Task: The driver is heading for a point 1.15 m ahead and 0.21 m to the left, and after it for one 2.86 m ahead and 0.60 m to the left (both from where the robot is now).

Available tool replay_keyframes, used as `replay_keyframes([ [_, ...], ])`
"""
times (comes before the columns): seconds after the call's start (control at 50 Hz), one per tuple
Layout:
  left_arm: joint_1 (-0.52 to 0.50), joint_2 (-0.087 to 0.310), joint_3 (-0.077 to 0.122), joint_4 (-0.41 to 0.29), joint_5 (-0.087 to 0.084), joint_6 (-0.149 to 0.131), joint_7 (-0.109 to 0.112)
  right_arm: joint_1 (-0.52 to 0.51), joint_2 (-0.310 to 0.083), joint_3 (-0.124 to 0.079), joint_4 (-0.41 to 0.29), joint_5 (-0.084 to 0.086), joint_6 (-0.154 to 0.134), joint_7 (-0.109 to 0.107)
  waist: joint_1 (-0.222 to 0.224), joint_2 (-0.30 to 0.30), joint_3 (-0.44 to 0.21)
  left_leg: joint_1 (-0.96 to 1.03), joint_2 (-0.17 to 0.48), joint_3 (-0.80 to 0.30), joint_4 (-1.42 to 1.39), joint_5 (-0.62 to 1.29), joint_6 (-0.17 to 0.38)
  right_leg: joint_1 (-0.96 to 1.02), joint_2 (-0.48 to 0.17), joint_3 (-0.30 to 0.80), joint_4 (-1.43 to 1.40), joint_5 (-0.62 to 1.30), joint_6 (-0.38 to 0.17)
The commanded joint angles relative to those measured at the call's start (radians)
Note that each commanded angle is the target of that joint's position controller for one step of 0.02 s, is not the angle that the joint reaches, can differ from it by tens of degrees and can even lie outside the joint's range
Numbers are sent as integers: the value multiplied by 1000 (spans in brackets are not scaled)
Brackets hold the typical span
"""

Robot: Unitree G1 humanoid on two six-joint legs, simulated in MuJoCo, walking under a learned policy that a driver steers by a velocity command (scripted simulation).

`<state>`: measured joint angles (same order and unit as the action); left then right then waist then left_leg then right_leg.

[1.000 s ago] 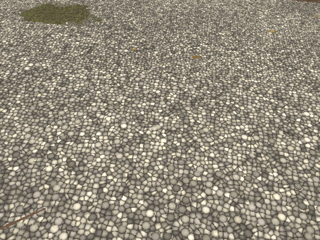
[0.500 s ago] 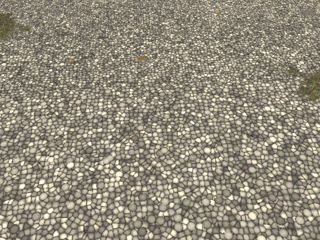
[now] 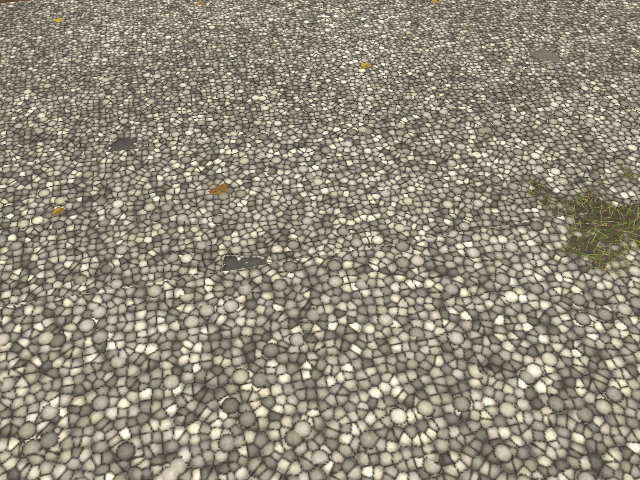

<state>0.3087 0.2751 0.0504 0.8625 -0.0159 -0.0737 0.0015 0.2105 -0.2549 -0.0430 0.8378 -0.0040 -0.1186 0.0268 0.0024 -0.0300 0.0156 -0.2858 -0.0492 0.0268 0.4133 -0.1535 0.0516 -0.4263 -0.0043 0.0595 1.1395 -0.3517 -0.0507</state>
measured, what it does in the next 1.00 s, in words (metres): walks ahead, turning left: right foot, then left foot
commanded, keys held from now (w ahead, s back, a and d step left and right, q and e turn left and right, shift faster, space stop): w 0.10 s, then w+q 0.80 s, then w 0.04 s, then w+e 0.06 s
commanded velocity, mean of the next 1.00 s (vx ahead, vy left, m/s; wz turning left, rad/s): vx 0.50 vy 0.00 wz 0.36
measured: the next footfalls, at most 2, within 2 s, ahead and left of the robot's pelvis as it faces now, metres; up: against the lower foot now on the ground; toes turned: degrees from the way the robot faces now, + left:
right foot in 0.36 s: +0.37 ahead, -0.15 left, +0.00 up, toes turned +6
left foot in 0.88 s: +0.56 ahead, +0.18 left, +0.00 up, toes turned +27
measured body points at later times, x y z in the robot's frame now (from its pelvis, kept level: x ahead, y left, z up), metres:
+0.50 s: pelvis +0.27 -0.05 +0.00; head +0.29 -0.06 +0.45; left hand +0.38 +0.23 -0.10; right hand +0.35 -0.32 -0.14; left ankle +0.17 +0.09 -0.65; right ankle +0.33 -0.15 -0.74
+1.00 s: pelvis +0.50 +0.07 -0.01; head +0.53 +0.10 +0.43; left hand +0.45 +0.36 -0.14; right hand +0.74 -0.11 -0.11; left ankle +0.52 +0.16 -0.74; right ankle +0.45 -0.12 -0.64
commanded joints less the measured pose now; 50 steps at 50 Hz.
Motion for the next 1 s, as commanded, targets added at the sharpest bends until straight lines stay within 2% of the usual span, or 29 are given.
replay_keyframes([
  [0.02,-8,66,22,-74,4,-10,1,38,-105,-20,-30,-1,-7,1,-3,116,-36,198,265,-296,-230,163,172,-212,-101,18,-56,64,18],
  [0.08,-93,46,13,-110,13,-4,3,71,-148,-32,-8,7,-3,-10,-15,98,-10,180,264,-227,-271,257,187,-261,-116,-7,-203,161,49],
  [0.12,-165,34,7,-133,17,-8,0,97,-153,-34,6,13,7,-18,-33,93,1,167,236,-179,-279,279,168,-243,-108,-20,-338,276,56],
  [0.18,-270,25,2,-162,11,-18,-8,157,-162,-35,32,24,17,-25,-62,96,21,146,206,-150,-270,243,146,-164,-62,-39,-519,407,64],
  [0.24,-351,39,3,-192,2,-30,-21,205,-167,-37,53,31,31,-31,-77,103,38,191,240,-196,-230,209,143,-137,-38,-26,-602,418,62],
  [0.3,-337,84,18,-198,1,-46,-30,198,-186,-47,55,32,45,-41,-36,125,25,247,277,-254,-157,219,118,-58,-28,-8,-666,337,37],
  [0.32,-281,103,27,-184,1,-49,-27,183,-190,-50,51,31,50,-43,1,131,-2,239,267,-251,-99,284,104,36,-18,-22,-691,314,21],
  [0.34,-159,142,48,-149,6,-51,-19,175,-174,-43,43,26,51,-42,58,118,-79,200,215,-220,33,356,78,220,-17,-30,-704,306,-7],
  [0.36,14,203,67,-123,23,-52,-9,154,-126,-25,11,10,50,-40,133,53,-226,41,149,-177,300,212,43,501,-160,96,-655,308,-68],
  [0.38,104,288,88,-103,31,-37,-7,281,-10,7,-14,17,34,-40,94,-214,-379,-325,2,-71,655,-271,-22,853,-410,487,-707,201,-207],
  [0.4,108,204,68,-104,24,-31,-9,281,-83,-8,-4,39,24,-38,105,-230,-394,-445,36,-161,819,-442,-26,825,-431,654,-801,33,-232],
  [0.42,42,141,49,-111,14,-31,-8,202,-155,-31,-20,54,25,-38,100,-144,-230,-504,83,-164,865,-366,-20,691,-393,505,-827,-2,-184],
  [0.44,-21,110,38,-114,13,-31,-9,152,-151,-34,-28,49,30,-41,75,-87,-142,-482,126,-139,848,-280,-22,553,-349,374,-854,49,-153],
  [0.46,-77,79,30,-110,16,-31,-13,126,-139,-38,-35,38,38,-43,48,-68,-77,-450,151,-131,806,-222,-27,437,-308,281,-893,114,-138],
  [0.48,-110,61,26,-105,23,-35,-15,133,-122,-43,-36,34,51,-42,17,-88,-44,-400,178,-135,773,-182,-28,354,-279,201,-930,160,-125],
  [0.52,-132,69,34,-91,25,-43,-15,136,-78,-38,-49,37,73,-36,-8,-85,-15,-358,195,-123,749,-139,-36,267,-267,110,-986,228,-136],
  [0.56,-126,87,42,-73,28,-51,-12,112,-73,-42,-71,32,87,-36,-17,-51,-1,-388,200,-132,706,-73,-45,259,-271,37,-1007,307,-150],
  [0.68,-84,139,58,-38,24,-38,7,-58,-50,-28,-136,25,80,-1,30,-12,39,-385,182,-72,396,191,-40,306,-250,-157,-1011,397,-123],
  [0.76,-21,175,71,-15,6,-13,11,-173,-53,-23,-198,22,88,17,70,-5,80,-405,162,-13,280,130,-12,421,-289,-203,-966,432,-107],
  [0.8,-12,194,77,-8,-5,3,13,-186,-66,-29,-225,22,93,24,57,-19,74,-384,135,20,249,38,16,483,-308,-226,-900,568,-89],
  [0.84,-33,225,85,-16,-16,18,19,-108,-107,-52,-225,20,99,25,-4,-53,-2,-227,63,83,238,-57,56,505,-298,-264,-729,897,-63],
  [0.86,-53,224,83,-22,-21,27,21,32,-148,-79,-192,25,98,21,-85,-42,-74,-40,11,108,183,-16,86,463,-264,-296,-542,978,-36],
  [0.88,-40,197,71,-29,-8,26,24,200,-222,-117,-146,30,104,4,-158,16,-166,254,15,32,145,36,130,281,-223,-308,-279,819,10],
  [0.9,41,51,26,-76,44,7,14,214,-344,-137,-144,42,106,-13,-65,300,-221,570,285,-454,103,40,280,-146,-66,-278,95,-73,75],
  [0.92,8,79,19,-101,11,-34,1,227,-305,-113,-186,31,87,-2,-90,250,-412,684,422,-868,-92,-149,404,-308,26,-23,278,-271,82],
  [0.94,-87,152,40,-112,-37,-54,-9,224,-218,-90,-163,20,75,7,-125,128,-297,626,396,-729,-125,-104,334,-398,-31,17,276,-183,58],
  [0.96,-95,137,34,-108,-41,-61,-8,185,-181,-79,-154,20,69,7,-94,106,-197,501,363,-575,-106,-41,291,-395,-78,1,213,-111,39],
  [0.98,-102,134,35,-92,-21,-58,0,104,-138,-63,-167,16,65,5,-57,53,-129,352,325,-454,-104,67,252,-336,-124,-3,137,-47,36],
  [1.0,-83,138,41,-77,-12,-44,0,54,-104,-50,-177,0,60,2,-22,72,-102,245,293,-374,-120,159,234,-260,-150,7,88,-1,34],
])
